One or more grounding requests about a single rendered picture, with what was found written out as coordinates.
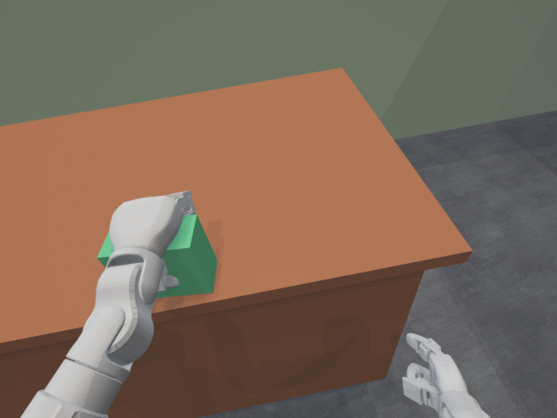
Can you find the robot right forearm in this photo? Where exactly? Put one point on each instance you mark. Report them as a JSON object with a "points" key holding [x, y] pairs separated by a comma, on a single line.
{"points": [[457, 404]]}

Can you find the left robot hand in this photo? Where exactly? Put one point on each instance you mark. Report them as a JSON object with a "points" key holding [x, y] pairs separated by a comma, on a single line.
{"points": [[151, 223]]}

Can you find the right robot hand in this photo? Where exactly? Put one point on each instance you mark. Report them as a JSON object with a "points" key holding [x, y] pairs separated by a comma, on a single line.
{"points": [[426, 386]]}

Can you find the sponge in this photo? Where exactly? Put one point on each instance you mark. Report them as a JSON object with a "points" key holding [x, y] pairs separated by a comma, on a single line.
{"points": [[189, 258]]}

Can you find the robot left forearm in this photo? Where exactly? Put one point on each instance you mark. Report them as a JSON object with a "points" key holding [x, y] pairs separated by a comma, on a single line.
{"points": [[118, 332]]}

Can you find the table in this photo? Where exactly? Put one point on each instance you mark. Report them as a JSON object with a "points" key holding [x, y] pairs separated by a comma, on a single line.
{"points": [[321, 227]]}

